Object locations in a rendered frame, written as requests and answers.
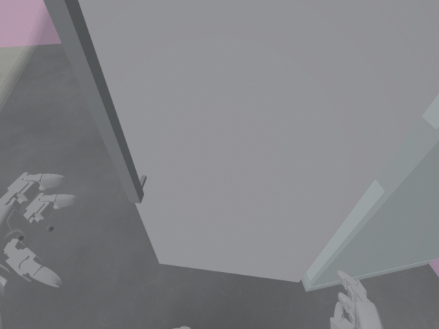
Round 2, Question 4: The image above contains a left robot hand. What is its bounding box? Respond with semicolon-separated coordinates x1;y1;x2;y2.
0;172;79;287

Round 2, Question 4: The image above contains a fridge door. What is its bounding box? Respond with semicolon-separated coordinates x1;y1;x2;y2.
78;0;439;282

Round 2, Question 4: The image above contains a right robot hand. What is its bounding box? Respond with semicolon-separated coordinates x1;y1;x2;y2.
330;270;384;329

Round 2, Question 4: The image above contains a handle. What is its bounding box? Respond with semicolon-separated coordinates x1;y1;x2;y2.
43;0;147;204

